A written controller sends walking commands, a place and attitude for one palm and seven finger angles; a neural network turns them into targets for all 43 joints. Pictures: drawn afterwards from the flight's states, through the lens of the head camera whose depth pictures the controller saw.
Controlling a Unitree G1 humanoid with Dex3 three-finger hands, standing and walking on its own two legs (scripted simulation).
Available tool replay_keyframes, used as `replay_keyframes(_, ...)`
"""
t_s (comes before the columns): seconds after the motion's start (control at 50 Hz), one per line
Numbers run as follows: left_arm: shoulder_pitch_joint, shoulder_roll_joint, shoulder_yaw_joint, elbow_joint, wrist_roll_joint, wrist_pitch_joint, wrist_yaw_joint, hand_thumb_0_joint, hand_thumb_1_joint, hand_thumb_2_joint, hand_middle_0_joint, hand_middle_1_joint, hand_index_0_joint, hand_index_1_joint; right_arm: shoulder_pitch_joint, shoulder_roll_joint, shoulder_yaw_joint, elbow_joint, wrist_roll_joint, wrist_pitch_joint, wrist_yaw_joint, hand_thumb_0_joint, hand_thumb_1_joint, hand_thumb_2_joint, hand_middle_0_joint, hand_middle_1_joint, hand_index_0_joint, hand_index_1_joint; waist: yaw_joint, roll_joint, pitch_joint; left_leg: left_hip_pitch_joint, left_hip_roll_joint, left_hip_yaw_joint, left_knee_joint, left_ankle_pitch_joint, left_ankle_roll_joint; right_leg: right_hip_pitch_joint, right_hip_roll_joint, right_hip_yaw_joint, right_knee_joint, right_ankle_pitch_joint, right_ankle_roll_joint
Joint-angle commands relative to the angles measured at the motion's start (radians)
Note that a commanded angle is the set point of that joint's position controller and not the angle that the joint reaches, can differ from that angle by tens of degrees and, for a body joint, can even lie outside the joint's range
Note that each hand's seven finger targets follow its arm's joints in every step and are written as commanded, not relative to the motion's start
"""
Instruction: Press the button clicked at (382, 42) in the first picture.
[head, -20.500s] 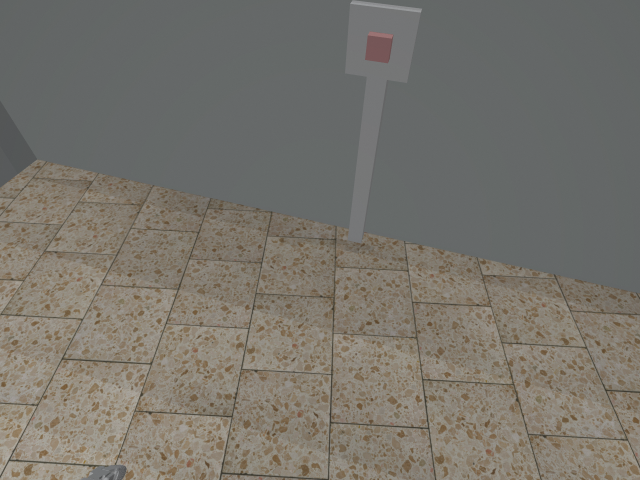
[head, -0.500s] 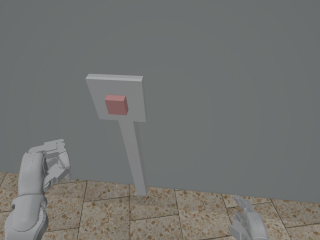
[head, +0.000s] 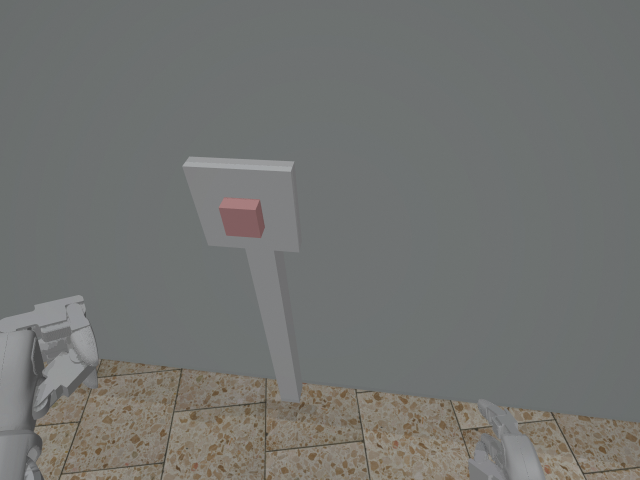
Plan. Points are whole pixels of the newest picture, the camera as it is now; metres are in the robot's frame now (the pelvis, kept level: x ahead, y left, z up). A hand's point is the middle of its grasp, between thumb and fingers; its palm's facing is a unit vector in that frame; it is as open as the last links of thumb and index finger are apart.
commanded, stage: draw the hand back to the body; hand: left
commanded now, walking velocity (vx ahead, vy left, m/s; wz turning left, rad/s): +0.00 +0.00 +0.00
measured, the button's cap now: (243, 216) +0.51 +0.21 +0.05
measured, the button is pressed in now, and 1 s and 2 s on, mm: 0 0 0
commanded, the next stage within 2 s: step back with the hand held close in 0.08 s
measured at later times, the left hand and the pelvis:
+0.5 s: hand (84, 371) +0.16 +0.25 +0.15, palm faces +0.31 -0.83 -0.47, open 3.1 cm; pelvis -0.03 +0.01 +0.00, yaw +0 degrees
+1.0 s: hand (2, 440) +0.10 +0.28 +0.15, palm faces +0.39 -0.82 -0.42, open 3.1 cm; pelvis -0.09 +0.03 -0.01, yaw +1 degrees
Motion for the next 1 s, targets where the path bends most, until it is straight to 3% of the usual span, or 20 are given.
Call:
replay_keyframes(0.0,-0.092,0.176,0.104,-0.224,-0.006,-0.064,0.023,0.0,0.9,0.9,-1.3,-1.5,-1.3,-1.5,-0.137,-0.088,-0.033,-0.166,-0.004,-0.063,-0.013,0.0,-0.9,-0.9,0.2,0.3,0.2,0.3,-0.008,-0.022,-0.042,0.029,-0.006,-0.017,-0.049,0.213,0.024,-0.049,0.014,0.018,-0.071,0.223,-0.013)
replay_keyframes(0.12,-0.077,0.166,0.103,-0.206,-0.008,-0.064,0.023,0.0,0.9,0.9,-1.3,-1.5,-1.3,-1.5,-0.144,-0.082,-0.03,-0.161,-0.004,-0.07,-0.014,0.0,-0.9,-0.9,0.2,0.3,0.2,0.3,-0.005,-0.011,-0.003,0.02,-0.004,-0.017,-0.058,0.195,0.019,-0.064,0.018,0.017,-0.082,0.202,-0.013)
replay_keyframes(0.16,-0.078,0.17,0.107,-0.218,-0.007,-0.068,0.022,0.0,0.9,0.9,-1.3,-1.5,-1.3,-1.5,-0.14,-0.083,-0.033,-0.161,-0.004,-0.071,-0.012,0.0,-0.9,-0.9,0.2,0.3,0.2,0.3,-0.006,0.004,-0.021,0.028,-0.005,-0.014,-0.058,0.193,0.018,-0.059,0.018,0.019,-0.083,0.2,-0.014)
replay_keyframes(0.18,-0.118,0.172,0.105,-0.18,-0.005,-0.064,0.023,0.0,0.9,0.9,-1.3,-1.5,-1.3,-1.5,-0.136,-0.089,-0.034,-0.148,-0.006,-0.071,-0.014,0.0,-0.9,-0.9,0.2,0.3,0.2,0.3,-0.013,-0.032,0.002,0.021,-0.006,-0.013,-0.062,0.186,0.019,-0.071,0.023,0.018,-0.098,0.19,-0.013)
replay_keyframes(0.2,-0.191,0.27,0.214,-0.251,-0.004,-0.096,0.026,0.0,0.9,0.9,-1.3,-1.5,-1.3,-1.5,-0.126,-0.117,-0.043,-0.186,-0.006,-0.037,-0.006,0.0,-0.9,-0.9,0.2,0.3,0.2,0.3,-0.052,-0.06,0.059,-0.068,0.02,-0.037,-0.018,0.149,0.037,-0.16,-0.035,0.093,-0.148,0.204,-0.005)
replay_keyframes(0.24,-0.051,0.181,0.139,-0.155,0.001,-0.099,0.014,0.0,0.9,0.9,-1.3,-1.5,-1.3,-1.5,-0.121,-0.101,-0.043,-0.18,-0.007,0.0,-0.002,0.0,-0.9,-0.9,0.2,0.3,0.2,0.3,-0.059,-0.125,0.028,-0.067,0.017,-0.04,0.013,0.15,0.034,-0.171,-0.063,0.085,-0.153,0.195,-0.008)
replay_keyframes(0.26,-0.033,0.171,0.125,-0.173,0.003,-0.104,0.013,0.0,0.9,0.9,-1.3,-1.5,-1.3,-1.5,-0.121,-0.107,-0.047,-0.184,-0.008,0.012,0.001,0.0,-0.9,-0.9,0.2,0.3,0.2,0.3,-0.063,-0.096,0.008,-0.071,0.019,-0.04,0.012,0.166,0.033,-0.166,-0.064,0.077,-0.139,0.204,-0.008)
replay_keyframes(0.32,0.022,0.187,0.141,-0.23,0.002,-0.119,0.018,0.0,0.9,0.9,-1.3,-1.5,-1.3,-1.5,-0.113,-0.116,-0.056,-0.204,-0.007,0.038,0.001,0.0,-0.9,-0.9,0.2,0.3,0.2,0.3,-0.065,-0.017,-0.084,-0.065,0.032,-0.047,-0.007,0.285,0.03,-0.115,-0.049,0.046,-0.068,0.284,-0.002)
replay_keyframes(0.38,0.066,0.222,0.175,-0.273,-0.003,-0.124,0.025,0.0,0.9,0.9,-1.3,-1.5,-1.3,-1.5,-0.119,-0.117,-0.064,-0.223,-0.002,0.058,-0.003,0.0,-0.9,-0.9,0.2,0.3,0.2,0.3,-0.063,-0.006,-0.143,-0.058,0.043,-0.052,-0.002,0.38,0.029,-0.096,-0.037,0.035,-0.021,0.349,0.004)
replay_keyframes(0.48,0.096,0.244,0.203,-0.305,-0.007,-0.137,0.034,0.0,0.9,0.9,-1.3,-1.5,-1.3,-1.5,-0.112,-0.12,-0.075,-0.238,0.006,0.068,-0.008,0.0,-0.9,-0.9,0.2,0.3,0.2,0.3,-0.064,-0.009,-0.172,-0.099,0.061,-0.067,-0.007,0.399,0.031,-0.089,-0.022,0.031,0.034,0.355,0.01)
replay_keyframes(0.6,0.116,0.226,0.195,-0.314,-0.003,-0.153,0.04,0.0,0.9,0.9,-1.3,-1.5,-1.3,-1.5,-0.104,-0.124,-0.076,-0.246,0.009,0.053,-0.006,0.0,-0.9,-0.9,0.2,0.3,0.2,0.3,-0.065,0.008,-0.146,-0.243,0.09,-0.098,-0.045,0.247,0.045,-0.062,-0.009,0.037,0.093,0.266,0.013)
replay_keyframes(0.72,0.091,0.219,0.199,-0.307,0.012,-0.177,0.049,0.0,0.9,0.9,-1.3,-1.5,-1.3,-1.5,-0.097,-0.126,-0.075,-0.243,0.006,0.026,-0.006,0.0,-0.9,-0.9,0.2,0.3,0.2,0.3,-0.074,-0.016,-0.071,-0.443,0.085,-0.119,-0.066,-0.161,0.059,-0.065,-0.027,0.087,0.07,0.076,0.003)
replay_keyframes(0.78,0.068,0.243,0.21,-0.309,0.015,-0.187,0.061,0.0,0.9,0.9,-1.3,-1.5,-1.3,-1.5,-0.082,-0.125,-0.081,-0.224,0.001,0.018,-0.007,0.0,-0.9,-0.9,0.2,0.3,0.2,0.3,-0.083,-0.098,-0.059,-0.326,0.028,-0.074,0.075,-0.184,0.033,-0.259,-0.09,0.162,-0.078,-0.132,-0.03)
replay_keyframes(0.84,0.042,0.23,0.18,-0.314,0.016,-0.192,0.08,0.0,0.9,0.9,-1.3,-1.5,-1.3,-1.5,-0.068,-0.111,-0.075,-0.196,-0.003,0.013,-0.01,0.0,-0.9,-0.9,0.2,0.3,0.2,0.3,-0.094,-0.141,-0.067,-0.179,0.0,-0.045,0.201,-0.105,0.009,-0.425,-0.154,0.16,-0.135,-0.196,-0.064)
replay_keyframes(0.88,0.019,0.246,0.187,-0.351,0.016,-0.196,0.086,0.0,0.9,0.9,-1.3,-1.5,-1.3,-1.5,-0.077,-0.121,-0.073,-0.193,-0.003,0.007,-0.017,0.0,-0.9,-0.9,0.2,0.3,0.2,0.3,-0.098,-0.068,-0.065,-0.174,0.021,-0.078,0.105,-0.103,0.014,-0.417,-0.107,0.103,-0.083,-0.166,-0.039)
replay_keyframes(0.9,0.025,0.241,0.186,-0.352,0.018,-0.2,0.087,0.0,0.9,0.9,-1.3,-1.5,-1.3,-1.5,-0.079,-0.125,-0.068,-0.198,-0.003,0.003,-0.021,0.0,-0.9,-0.9,0.2,0.3,0.2,0.3,-0.095,-0.009,-0.044,-0.241,0.063,-0.143,0.0,-0.161,0.028,-0.369,-0.056,0.067,-0.027,-0.182,-0.017)
replay_keyframes(0.92,0.036,0.236,0.191,-0.358,0.02,-0.207,0.085,0.0,0.9,0.9,-1.3,-1.5,-1.3,-1.5,-0.091,-0.133,-0.066,-0.206,-0.003,-0.006,-0.024,0.0,-0.9,-0.9,0.2,0.3,0.2,0.3,-0.091,0.093,-0.043,-0.359,0.129,-0.232,-0.144,-0.299,0.052,-0.258,0.009,0.046,0.082,-0.184,0.006)
replay_keyframes(0.94,0.033,0.229,0.2,-0.37,0.036,-0.214,0.081,0.0,0.9,0.9,-1.3,-1.5,-1.3,-1.5,-0.102,-0.148,-0.067,-0.214,-0.005,-0.019,-0.027,0.0,-0.9,-0.9,0.2,0.3,0.2,0.3,-0.084,0.214,-0.053,-0.562,0.221,-0.357,-0.315,-0.514,0.096,-0.06,0.081,0.021,0.306,-0.114,0.022)
replay_keyframes(0.96,0.03,0.237,0.22,-0.366,0.046,-0.215,0.079,0.0,0.9,0.9,-1.3,-1.5,-1.3,-1.5,-0.097,-0.133,-0.072,-0.217,-0.012,-0.026,-0.026,0.0,-0.9,-0.9,0.2,0.3,0.2,0.3,-0.072,0.228,-0.06,-0.616,0.257,-0.424,-0.341,-0.514,0.128,-0.025,0.097,0.042,0.439,-0.072,0.018)
replay_keyframes(0.98,0.028,0.254,0.23,-0.374,0.04,-0.219,0.076,0.0,0.9,0.9,-1.3,-1.5,-1.3,-1.5,-0.1,-0.114,-0.074,-0.216,-0.014,-0.033,-0.023,0.0,-0.9,-0.9,0.2,0.3,0.2,0.3,-0.069,0.178,-0.076,-0.519,0.254,-0.403,-0.277,-0.356,0.133,-0.102,0.081,0.071,0.436,-0.073,0.008)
